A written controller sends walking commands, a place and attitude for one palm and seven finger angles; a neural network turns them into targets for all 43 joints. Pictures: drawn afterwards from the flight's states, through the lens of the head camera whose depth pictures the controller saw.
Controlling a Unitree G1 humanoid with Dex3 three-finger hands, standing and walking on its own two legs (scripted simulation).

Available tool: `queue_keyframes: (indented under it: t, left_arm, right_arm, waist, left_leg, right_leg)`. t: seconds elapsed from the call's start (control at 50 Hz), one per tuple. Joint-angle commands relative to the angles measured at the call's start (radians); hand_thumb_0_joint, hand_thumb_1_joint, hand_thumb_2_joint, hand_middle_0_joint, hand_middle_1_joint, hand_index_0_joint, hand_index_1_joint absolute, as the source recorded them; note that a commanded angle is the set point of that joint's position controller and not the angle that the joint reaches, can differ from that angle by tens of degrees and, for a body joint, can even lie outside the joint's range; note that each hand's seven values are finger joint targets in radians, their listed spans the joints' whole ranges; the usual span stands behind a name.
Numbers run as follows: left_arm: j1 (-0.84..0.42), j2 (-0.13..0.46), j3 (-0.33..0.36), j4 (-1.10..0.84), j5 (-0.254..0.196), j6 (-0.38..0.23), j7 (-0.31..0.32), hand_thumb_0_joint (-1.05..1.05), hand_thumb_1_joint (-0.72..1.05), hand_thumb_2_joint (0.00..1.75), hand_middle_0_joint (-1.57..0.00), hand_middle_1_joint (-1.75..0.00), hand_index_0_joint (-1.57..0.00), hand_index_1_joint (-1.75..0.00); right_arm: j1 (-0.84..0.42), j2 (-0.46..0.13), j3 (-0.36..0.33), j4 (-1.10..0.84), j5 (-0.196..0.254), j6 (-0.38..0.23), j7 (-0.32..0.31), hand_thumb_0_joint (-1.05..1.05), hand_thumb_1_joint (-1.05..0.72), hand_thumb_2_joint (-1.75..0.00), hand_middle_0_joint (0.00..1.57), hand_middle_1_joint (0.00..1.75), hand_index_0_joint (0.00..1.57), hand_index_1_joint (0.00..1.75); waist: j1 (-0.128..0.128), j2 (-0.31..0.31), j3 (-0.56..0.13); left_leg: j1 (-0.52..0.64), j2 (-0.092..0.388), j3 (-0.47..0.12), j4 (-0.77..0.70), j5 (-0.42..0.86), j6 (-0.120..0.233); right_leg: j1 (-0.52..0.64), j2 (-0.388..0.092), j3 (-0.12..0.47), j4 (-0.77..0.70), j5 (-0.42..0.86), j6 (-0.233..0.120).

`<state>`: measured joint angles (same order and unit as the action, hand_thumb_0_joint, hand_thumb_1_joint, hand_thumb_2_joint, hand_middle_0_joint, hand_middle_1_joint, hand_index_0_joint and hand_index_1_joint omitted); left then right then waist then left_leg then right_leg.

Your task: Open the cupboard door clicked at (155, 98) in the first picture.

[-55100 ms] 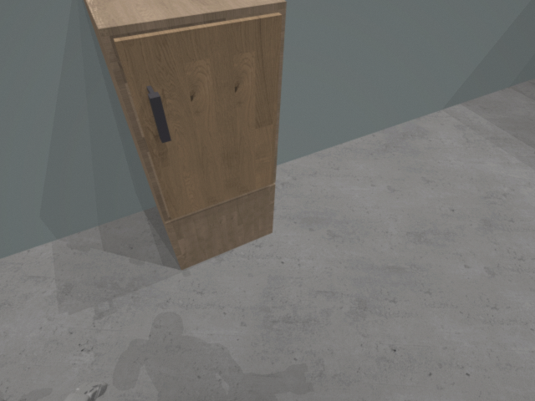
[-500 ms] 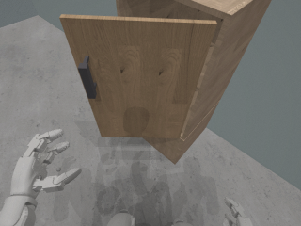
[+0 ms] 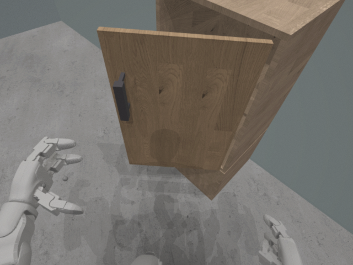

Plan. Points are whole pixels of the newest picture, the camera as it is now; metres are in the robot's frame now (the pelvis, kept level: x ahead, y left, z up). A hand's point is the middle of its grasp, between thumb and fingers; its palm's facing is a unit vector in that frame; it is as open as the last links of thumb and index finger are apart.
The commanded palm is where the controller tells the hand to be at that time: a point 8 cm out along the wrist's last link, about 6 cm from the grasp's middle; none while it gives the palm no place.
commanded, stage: raise the hand with hooked fingers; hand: left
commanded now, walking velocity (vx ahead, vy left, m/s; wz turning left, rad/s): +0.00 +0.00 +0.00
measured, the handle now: (123, 97) +0.52 +0.19 +0.06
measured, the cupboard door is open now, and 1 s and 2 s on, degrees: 42 42 42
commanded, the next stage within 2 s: move the hooked fingers beside the handle in 0.74 s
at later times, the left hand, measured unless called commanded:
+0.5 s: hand (66, 162) +0.29 +0.25 +0.08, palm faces +0.05 -1.00 -0.02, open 14.0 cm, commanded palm +0.26 +0.30 +0.09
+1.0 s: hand (72, 159) +0.30 +0.25 +0.08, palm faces +0.06 -1.00 -0.02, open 14.0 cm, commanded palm +0.28 +0.29 +0.08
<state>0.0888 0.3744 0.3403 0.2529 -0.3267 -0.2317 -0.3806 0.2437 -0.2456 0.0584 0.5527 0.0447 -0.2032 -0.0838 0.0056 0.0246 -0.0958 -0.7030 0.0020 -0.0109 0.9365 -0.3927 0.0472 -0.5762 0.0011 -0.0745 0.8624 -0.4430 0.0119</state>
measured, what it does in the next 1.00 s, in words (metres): stands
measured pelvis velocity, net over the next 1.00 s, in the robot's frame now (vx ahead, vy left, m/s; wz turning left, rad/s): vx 0.01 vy -0.03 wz -0.01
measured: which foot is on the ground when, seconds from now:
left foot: down 0.00-1.00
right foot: down 0.00-1.00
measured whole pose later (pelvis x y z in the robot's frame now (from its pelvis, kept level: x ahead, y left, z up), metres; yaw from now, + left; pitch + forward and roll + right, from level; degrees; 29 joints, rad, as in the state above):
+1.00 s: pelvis +0.01 -0.03 +0.01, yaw +0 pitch +8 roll -2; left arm -0.08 0.41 0.43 0.48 -0.34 -0.27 -0.48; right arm 0.27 -0.27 0.05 0.60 0.05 -0.19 -0.10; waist 0.00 0.02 -0.07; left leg -0.64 0.02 -0.01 0.85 -0.36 0.01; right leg -0.53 0.02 -0.07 0.82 -0.43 -0.02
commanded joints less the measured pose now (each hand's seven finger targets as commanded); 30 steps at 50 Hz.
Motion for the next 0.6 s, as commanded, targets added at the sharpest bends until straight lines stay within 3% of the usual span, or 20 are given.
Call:
queue_keyframes:
  t: [0.0,0.08,0.14,0.22,0.28,0.34,0.38,0.42,0.52,0.56,0.58]
  left_arm:
    - [-0.25,0.253,0.127,-0.256,-0.028,-0.079,-0.027,0.0,-0.5,0.3,-0.3,-1.2,-0.3,-1.2]
    - [-0.275,0.28,0.174,-0.151,-0.038,-0.104,-0.018,0.0,-0.5,0.3,-0.3,-1.2,-0.3,-1.2]
    - [-0.31,0.26,0.151,-0.069,-0.035,-0.081,-0.042,0.0,-0.5,0.3,-0.3,-1.2,-0.3,-1.2]
    - [-0.343,0.293,0.151,-0.038,-0.033,-0.04,-0.091,0.0,-0.5,0.3,-0.3,-1.2,-0.3,-1.2]
    - [-0.318,0.274,0.134,-0.041,-0.039,-0.042,-0.106,0.0,-0.5,0.3,-0.3,-1.2,-0.3,-1.2]
    - [-0.306,0.279,0.163,-0.03,-0.055,-0.063,-0.094,0.0,-0.5,0.3,-0.3,-1.2,-0.3,-1.2]
    - [-0.318,0.316,0.2,-0.022,-0.054,-0.078,-0.078,0.0,-0.5,0.3,-0.3,-1.2,-0.3,-1.2]
    - [-0.332,0.3,0.191,-0.009,-0.048,-0.086,-0.069,0.0,-0.5,0.3,-0.3,-1.2,-0.3,-1.2]
    - [-0.338,0.306,0.176,-0.066,-0.028,-0.11,-0.066,0.0,-0.5,0.3,-0.3,-1.2,-0.3,-1.2]
    - [-0.325,0.29,0.165,-0.078,-0.031,-0.118,-0.068,0.0,-0.5,0.3,-0.3,-1.2,-0.3,-1.2]
    - [-0.323,0.304,0.176,-0.058,-0.036,-0.115,-0.071,0.0,-0.5,0.3,-0.3,-1.2,-0.3,-1.2]
  right_arm:
    - [-0.011,-0.169,-0.075,-0.128,-0.001,-0.052,-0.02,0.0,-0.9,-0.9,0.2,0.3,0.2,0.3]
    - [-0.008,-0.168,-0.069,-0.103,-0.004,-0.047,-0.024,0.0,-0.9,-0.9,0.2,0.3,0.2,0.3]
    - [-0.013,-0.171,-0.068,-0.095,0.004,-0.043,-0.027,0.0,-0.9,-0.9,0.2,0.3,0.2,0.3]
    - [-0.001,-0.179,-0.071,-0.1,0.009,-0.043,-0.032,0.0,-0.9,-0.9,0.2,0.3,0.2,0.3]
    - [0.004,-0.178,-0.072,-0.108,0.007,-0.049,-0.028,0.0,-0.9,-0.9,0.2,0.3,0.2,0.3]
    - [0.002,-0.179,-0.077,-0.106,0.006,-0.049,-0.024,0.0,-0.9,-0.9,0.2,0.3,0.2,0.3]
    - [0.007,-0.183,-0.078,-0.102,0.0,-0.046,-0.022,0.0,-0.9,-0.9,0.2,0.3,0.2,0.3]
    - [0.002,-0.178,-0.076,-0.105,0.003,-0.045,-0.02,0.0,-0.9,-0.9,0.2,0.3,0.2,0.3]
    - [0.007,-0.173,-0.079,-0.105,0.0,-0.047,-0.019,0.0,-0.9,-0.9,0.2,0.3,0.2,0.3]
    - [0.007,-0.171,-0.081,-0.102,0.003,-0.049,-0.02,0.0,-0.9,-0.9,0.2,0.3,0.2,0.3]
    - [0.014,-0.176,-0.079,-0.1,-0.001,-0.047,-0.021,0.0,-0.9,-0.9,0.2,0.3,0.2,0.3]
  waist:
    - [-0.005,0.117,-0.26]
    - [-0.006,0.075,-0.186]
    - [-0.013,0.095,-0.162]
    - [-0.009,0.102,-0.202]
    - [-0.005,0.085,-0.204]
    - [-0.006,0.035,-0.175]
    - [0.003,0.038,-0.168]
    - [-0.002,0.051,-0.154]
    - [-0.003,0.114,-0.229]
    - [-0.007,0.107,-0.231]
    - [-0.011,0.073,-0.211]
  left_leg:
    - [0.334,0.016,-0.072,-0.196,0.235,-0.044]
    - [0.301,0.016,-0.071,-0.211,0.194,-0.043]
    - [0.291,0.012,-0.065,-0.23,0.148,-0.04]
    - [0.313,0.007,-0.053,-0.233,0.187,-0.03]
    - [0.319,0.005,-0.053,-0.233,0.196,-0.027]
    - [0.297,0.003,-0.046,-0.236,0.175,-0.024]
    - [0.28,0.0,-0.042,-0.234,0.163,-0.026]
    - [0.269,-0.003,-0.036,-0.237,0.137,-0.024]
    - [0.313,-0.003,-0.024,-0.222,0.192,-0.018]
    - [0.322,-0.001,-0.021,-0.218,0.21,-0.017]
    - [0.305,0.0,-0.023,-0.212,0.208,-0.015]
  right_leg:
    - [-0.004,0.043,0.0,-0.114,0.184,-0.046]
    - [-0.004,0.048,-0.001,-0.132,0.16,-0.048]
    - [-0.008,0.039,0.003,-0.151,0.135,-0.045]
    - [0.037,0.035,0.013,-0.172,0.177,-0.045]
    - [0.046,0.039,0.012,-0.176,0.182,-0.047]
    - [0.036,0.04,0.013,-0.184,0.174,-0.041]
    - [0.042,0.04,0.019,-0.18,0.161,-0.043]
    - [0.034,0.035,0.026,-0.186,0.139,-0.039]
    - [0.066,0.032,0.039,-0.177,0.194,-0.039]
    - [0.065,0.032,0.038,-0.178,0.214,-0.037]
    - [0.067,0.036,0.04,-0.179,0.221,-0.037]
